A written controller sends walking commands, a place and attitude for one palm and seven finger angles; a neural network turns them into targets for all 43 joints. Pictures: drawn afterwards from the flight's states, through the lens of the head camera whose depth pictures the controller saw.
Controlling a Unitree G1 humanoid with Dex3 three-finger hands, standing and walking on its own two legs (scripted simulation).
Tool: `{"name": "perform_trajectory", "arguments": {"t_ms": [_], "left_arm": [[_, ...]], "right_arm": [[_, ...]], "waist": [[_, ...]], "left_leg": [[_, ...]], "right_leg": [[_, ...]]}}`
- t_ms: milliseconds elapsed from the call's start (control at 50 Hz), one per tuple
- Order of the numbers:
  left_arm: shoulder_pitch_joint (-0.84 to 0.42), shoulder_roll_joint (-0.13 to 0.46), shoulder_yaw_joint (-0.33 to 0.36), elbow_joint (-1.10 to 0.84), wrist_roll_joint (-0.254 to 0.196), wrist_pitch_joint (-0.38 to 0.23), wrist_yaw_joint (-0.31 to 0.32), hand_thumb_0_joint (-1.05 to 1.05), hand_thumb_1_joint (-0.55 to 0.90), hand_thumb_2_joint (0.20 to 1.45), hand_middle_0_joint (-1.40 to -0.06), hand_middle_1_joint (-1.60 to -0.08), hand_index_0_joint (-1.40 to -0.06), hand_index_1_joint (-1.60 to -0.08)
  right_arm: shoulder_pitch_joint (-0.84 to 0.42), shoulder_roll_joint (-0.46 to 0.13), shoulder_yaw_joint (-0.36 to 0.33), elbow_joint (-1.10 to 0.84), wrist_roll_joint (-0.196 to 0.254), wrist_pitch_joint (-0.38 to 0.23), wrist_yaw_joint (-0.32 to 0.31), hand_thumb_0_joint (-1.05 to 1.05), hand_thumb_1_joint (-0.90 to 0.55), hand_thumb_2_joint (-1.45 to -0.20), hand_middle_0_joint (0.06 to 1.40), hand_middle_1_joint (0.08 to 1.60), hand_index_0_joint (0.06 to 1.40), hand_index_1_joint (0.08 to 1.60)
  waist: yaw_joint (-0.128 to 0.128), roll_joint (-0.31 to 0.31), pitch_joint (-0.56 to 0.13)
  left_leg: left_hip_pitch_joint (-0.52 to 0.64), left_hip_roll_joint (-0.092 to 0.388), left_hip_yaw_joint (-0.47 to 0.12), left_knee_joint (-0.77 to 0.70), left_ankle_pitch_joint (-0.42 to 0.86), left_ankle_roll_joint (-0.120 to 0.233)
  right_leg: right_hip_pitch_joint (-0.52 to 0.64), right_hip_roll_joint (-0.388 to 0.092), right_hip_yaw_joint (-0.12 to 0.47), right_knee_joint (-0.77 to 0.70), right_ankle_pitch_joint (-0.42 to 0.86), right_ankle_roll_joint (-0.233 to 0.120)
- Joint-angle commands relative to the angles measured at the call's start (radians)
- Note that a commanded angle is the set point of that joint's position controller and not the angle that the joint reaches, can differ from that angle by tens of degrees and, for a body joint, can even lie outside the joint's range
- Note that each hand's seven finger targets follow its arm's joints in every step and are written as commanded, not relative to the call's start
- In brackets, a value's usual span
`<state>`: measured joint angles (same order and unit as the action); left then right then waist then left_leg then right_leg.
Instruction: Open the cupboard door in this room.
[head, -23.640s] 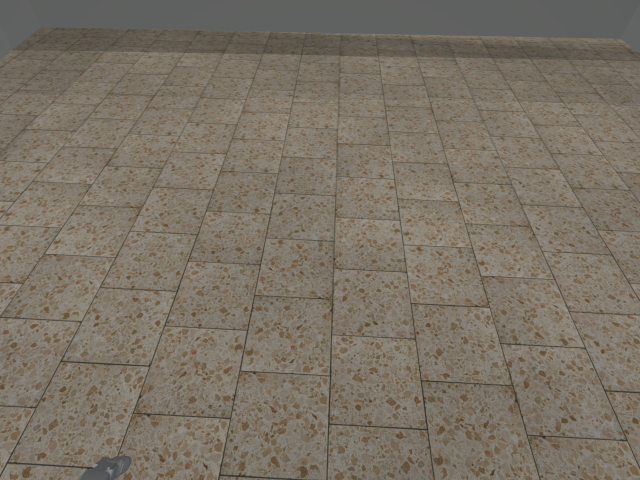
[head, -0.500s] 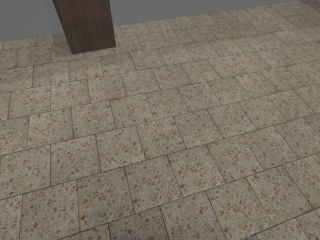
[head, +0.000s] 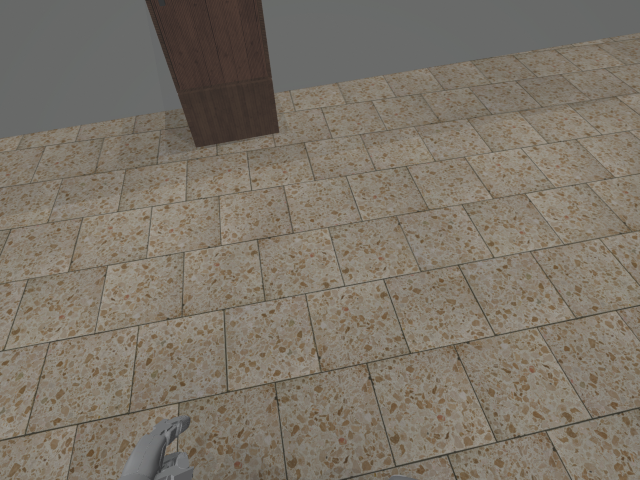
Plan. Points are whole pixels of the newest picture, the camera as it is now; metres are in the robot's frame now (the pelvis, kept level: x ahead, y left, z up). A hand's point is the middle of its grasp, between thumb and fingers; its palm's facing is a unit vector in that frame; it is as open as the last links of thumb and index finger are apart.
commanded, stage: turn or walk to find it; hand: left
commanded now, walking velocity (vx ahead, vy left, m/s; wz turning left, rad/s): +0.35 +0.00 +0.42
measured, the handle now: out of the picture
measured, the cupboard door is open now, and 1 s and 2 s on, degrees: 0 0 0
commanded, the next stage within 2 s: stand and wait in 1.10 s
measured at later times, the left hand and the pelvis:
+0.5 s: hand out of the picture +0.03 +0.17 -0.17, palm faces +0.33 -0.94 -0.14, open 7.3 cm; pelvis +0.18 +0.05 +0.00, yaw +13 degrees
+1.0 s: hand (157, 292) +0.46 +0.31 -0.14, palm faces +0.19 -0.97 -0.18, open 7.3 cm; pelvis +0.37 +0.11 +0.02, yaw +13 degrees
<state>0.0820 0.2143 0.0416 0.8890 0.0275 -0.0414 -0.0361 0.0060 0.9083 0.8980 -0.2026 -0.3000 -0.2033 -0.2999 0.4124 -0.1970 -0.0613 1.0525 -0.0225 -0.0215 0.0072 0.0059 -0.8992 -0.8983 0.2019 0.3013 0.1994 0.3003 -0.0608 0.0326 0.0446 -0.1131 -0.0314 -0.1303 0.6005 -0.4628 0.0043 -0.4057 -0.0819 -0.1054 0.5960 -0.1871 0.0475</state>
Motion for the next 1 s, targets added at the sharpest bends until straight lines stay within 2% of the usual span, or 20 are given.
{"name": "perform_trajectory", "arguments": {"t_ms": [0, 40, 80, 120, 260, 320, 380, 420, 440, 460, 480, 500, 520, 540, 560, 600, 640, 760, 880, 980], "left_arm": [[0.343, 0.271, 0.074, 0.043, -0.010, -0.021, 0.039, 0.000, 0.900, 0.900, -0.200, -0.300, -0.200, -0.300], [0.194, 0.188, 0.055, 0.022, -0.009, -0.029, 0.039, 0.000, 0.900, 0.900, -0.200, -0.300, -0.200, -0.300], [0.149, 0.105, 0.031, 0.022, -0.006, -0.040, 0.039, 0.000, 0.900, 0.900, -0.200, -0.300, -0.200, -0.300], [0.180, 0.082, 0.024, 0.045, -0.003, -0.044, 0.040, 0.000, 0.900, 0.900, -0.200, -0.300, -0.200, -0.300], [0.312, 0.068, 0.018, 0.133, 0.002, -0.062, 0.050, 0.000, 0.900, 0.900, -0.200, -0.300, -0.200, -0.300], [0.384, 0.070, 0.009, 0.170, 0.003, -0.057, 0.052, 0.000, 0.900, 0.900, -0.200, -0.300, -0.200, -0.300], [0.414, 0.090, 0.011, 0.196, 0.004, -0.048, 0.054, 0.000, 0.900, 0.900, -0.200, -0.300, -0.200, -0.300], [0.393, 0.114, 0.014, 0.203, 0.000, -0.042, 0.051, 0.000, 0.900, 0.900, -0.200, -0.300, -0.200, -0.300], [0.373, 0.118, 0.013, 0.205, -0.006, -0.039, 0.051, 0.000, 0.900, 0.900, -0.200, -0.300, -0.200, -0.300], [0.382, 0.085, 0.012, 0.188, -0.012, -0.040, 0.045, 0.000, 0.900, 0.900, -0.200, -0.300, -0.200, -0.300], [0.398, 0.031, -0.003, 0.155, -0.021, -0.039, 0.034, 0.000, 0.900, 0.900, -0.200, -0.300, -0.200, -0.300], [0.320, 0.057, -0.003, 0.129, -0.017, -0.034, 0.041, 0.000, 0.900, 0.900, -0.200, -0.300, -0.200, -0.300], [0.271, 0.051, -0.001, 0.131, -0.018, -0.029, 0.045, 0.000, 0.900, 0.900, -0.200, -0.300, -0.200, -0.300], [0.238, 0.048, 0.004, 0.140, -0.019, -0.025, 0.039, 0.000, 0.900, 0.900, -0.200, -0.300, -0.200, -0.300], [0.237, 0.031, 0.008, 0.157, -0.010, -0.020, 0.033, 0.000, 0.900, 0.900, -0.200, -0.300, -0.200, -0.300], [0.278, -0.007, 0.006, 0.177, 0.000, 0.000, 0.030, 0.000, 0.900, 0.900, -0.200, -0.300, -0.200, -0.300], [0.306, -0.017, 0.010, 0.182, 0.001, 0.016, 0.029, 0.000, 0.900, 0.900, -0.200, -0.300, -0.200, -0.300], [0.176, 0.005, 0.030, 0.109, 0.002, 0.038, 0.019, 0.000, 0.900, 0.900, -0.200, -0.300, -0.200, -0.300], [-0.011, 0.007, 0.021, 0.034, -0.003, 0.031, 0.011, 0.000, 0.900, 0.900, -0.200, -0.300, -0.200, -0.300], [-0.153, -0.008, 0.006, -0.021, -0.010, 0.007, 0.005, 0.000, 0.900, 0.900, -0.200, -0.300, -0.200, -0.300]], "right_arm": [[-0.103, -0.118, -0.028, -0.139, 0.008, -0.031, -0.002, 0.000, -0.900, -0.900, 0.200, 0.300, 0.200, 0.300], [-0.123, -0.096, -0.033, -0.107, 0.002, -0.018, 0.015, 0.000, -0.900, -0.900, 0.200, 0.300, 0.200, 0.300], [-0.094, -0.061, -0.029, -0.078, -0.007, 0.006, 0.026, 0.000, -0.900, -0.900, 0.200, 0.300, 0.200, 0.300], [-0.075, -0.039, -0.026, -0.065, -0.005, 0.021, 0.027, 0.000, -0.900, -0.900, 0.200, 0.300, 0.200, 0.300], [-0.241, -0.017, -0.015, -0.112, -0.005, 0.019, 0.039, 0.000, -0.900, -0.900, 0.200, 0.300, 0.200, 0.300], [-0.353, 0.005, 0.006, -0.140, -0.004, 0.005, 0.045, 0.000, -0.900, -0.900, 0.200, 0.300, 0.200, 0.300], [-0.370, 0.001, 0.011, -0.145, -0.003, -0.009, 0.042, 0.000, -0.900, -0.900, 0.200, 0.300, 0.200, 0.300], [-0.277, -0.025, 0.003, -0.119, -0.006, -0.020, 0.032, 0.000, -0.900, -0.900, 0.200, 0.300, 0.200, 0.300], [-0.150, -0.066, -0.011, -0.080, -0.011, -0.028, 0.026, 0.000, -0.900, -0.900, 0.200, 0.300, 0.200, 0.300], [0.014, -0.166, -0.035, -0.042, -0.017, -0.035, 0.014, 0.000, -0.900, -0.900, 0.200, 0.300, 0.200, 0.300], [0.109, -0.276, -0.063, -0.013, -0.011, -0.039, 0.000, 0.000, -0.900, -0.900, 0.200, 0.300, 0.200, 0.300], [0.128, -0.294, -0.064, 0.003, 0.007, -0.030, -0.009, 0.000, -0.900, -0.900, 0.200, 0.300, 0.200, 0.300], [0.056, -0.256, -0.055, -0.001, 0.009, -0.033, -0.017, 0.000, -0.900, -0.900, 0.200, 0.300, 0.200, 0.300], [-0.032, -0.205, -0.045, -0.032, 0.011, -0.036, -0.020, 0.000, -0.900, -0.900, 0.200, 0.300, 0.200, 0.300], [-0.085, -0.158, -0.028, -0.041, 0.007, -0.044, -0.018, 0.000, -0.900, -0.900, 0.200, 0.300, 0.200, 0.300], [-0.110, -0.098, -0.008, -0.034, 0.006, -0.058, -0.020, 0.000, -0.900, -0.900, 0.200, 0.300, 0.200, 0.300], [-0.108, -0.073, -0.004, -0.023, 0.011, -0.064, -0.020, 0.000, -0.900, -0.900, 0.200, 0.300, 0.200, 0.300], [-0.056, -0.060, -0.008, -0.023, 0.013, -0.072, -0.026, 0.000, -0.900, -0.900, 0.200, 0.300, 0.200, 0.300], [0.060, -0.062, -0.003, 0.021, 0.007, -0.077, -0.040, 0.000, -0.900, -0.900, 0.200, 0.300, 0.200, 0.300], [0.152, -0.069, -0.002, 0.065, -0.003, -0.074, -0.046, 0.000, -0.900, -0.900, 0.200, 0.300, 0.200, 0.300]], "waist": [[0.170, -0.254, -0.125], [0.109, -0.220, -0.007], [0.059, -0.169, 0.023], [0.047, -0.188, 0.036], [0.071, -0.123, 0.099], [0.115, -0.138, 0.092], [0.122, -0.146, 0.070], [0.068, -0.150, 0.010], [0.005, -0.103, -0.059], [-0.065, 0.060, -0.198], [-0.078, 0.300, -0.268], [-0.093, 0.210, -0.256], [-0.067, 0.194, -0.206], [-0.030, 0.064, -0.109], [0.001, 0.026, -0.037], [0.048, 0.033, 0.013], [0.076, 0.054, 0.024], [0.076, 0.066, 0.076], [0.034, 0.039, 0.097], [-0.014, 0.040, 0.086]], "left_leg": [[-0.573, 0.050, 0.026, 0.663, -0.057, 0.032], [-0.558, 0.115, 0.051, 0.734, 0.114, 0.028], [-0.493, 0.131, 0.069, 0.701, 0.219, 0.004], [-0.498, 0.122, 0.090, 0.677, 0.269, -0.010], [-0.590, 0.164, 0.153, 0.417, 0.326, -0.036], [-0.534, 0.143, 0.217, 0.189, 0.303, -0.023], [-0.420, 0.121, 0.248, 0.065, 0.254, 0.008], [-0.247, 0.066, 0.294, -0.009, 0.224, 0.032], [-0.023, 0.044, 0.293, -0.078, 0.273, 0.044], [0.248, 0.172, 0.121, -0.125, 0.309, 0.081], [0.463, 0.427, -0.270, -0.198, 0.428, 0.179], [0.444, 0.478, -0.299, -0.256, 0.467, 0.222], [0.344, 0.459, -0.250, -0.286, 0.434, 0.210], [0.209, 0.440, -0.199, -0.301, 0.417, 0.194], [0.087, 0.398, -0.110, -0.325, 0.436, 0.161], [-0.038, 0.331, 0.005, -0.374, 0.453, 0.122], [-0.083, 0.291, 0.047, -0.420, 0.376, 0.110], [-0.007, 0.276, 0.081, -0.456, 0.449, 0.102], [0.161, 0.296, 0.080, -0.412, 0.679, 0.126], [0.280, 0.306, 0.090, -0.347, 0.870, 0.138]], "right_leg": [[0.513, -0.448, 0.575, -0.388, -0.355, -0.130], [0.290, -0.387, 0.447, -0.427, -0.492, -0.098], [0.186, -0.295, 0.213, -0.419, -0.280, -0.066], [0.173, -0.252, 0.090, -0.419, -0.173, -0.057], [0.292, -0.256, -0.025, -0.443, 0.025, -0.115], [0.371, -0.245, -0.062, -0.397, 0.201, -0.123], [0.409, -0.280, -0.058, -0.339, 0.305, -0.138], [0.398, -0.269, -0.101, -0.193, 0.459, -0.126], [0.309, -0.235, -0.143, -0.004, 0.478, -0.098], [0.146, -0.152, -0.173, 0.257, 0.273, -0.052], [-0.170, -0.005, -0.134, 0.552, -0.365, -0.006], [-0.241, -0.016, -0.006, 0.664, -0.406, -0.030], [-0.259, -0.059, 0.033, 0.717, -0.344, -0.033], [-0.266, -0.089, 0.048, 0.729, -0.266, -0.029], [-0.224, -0.109, 0.068, 0.695, -0.204, -0.026], [-0.144, -0.107, 0.061, 0.632, -0.141, -0.016], [-0.131, -0.095, 0.056, 0.613, -0.063, -0.009], [-0.306, -0.088, 0.072, 0.549, 0.077, 0.015], [-0.396, -0.071, 0.038, 0.390, 0.073, 0.005], [-0.341, -0.028, -0.001, 0.147, 0.004, -0.036]]}}
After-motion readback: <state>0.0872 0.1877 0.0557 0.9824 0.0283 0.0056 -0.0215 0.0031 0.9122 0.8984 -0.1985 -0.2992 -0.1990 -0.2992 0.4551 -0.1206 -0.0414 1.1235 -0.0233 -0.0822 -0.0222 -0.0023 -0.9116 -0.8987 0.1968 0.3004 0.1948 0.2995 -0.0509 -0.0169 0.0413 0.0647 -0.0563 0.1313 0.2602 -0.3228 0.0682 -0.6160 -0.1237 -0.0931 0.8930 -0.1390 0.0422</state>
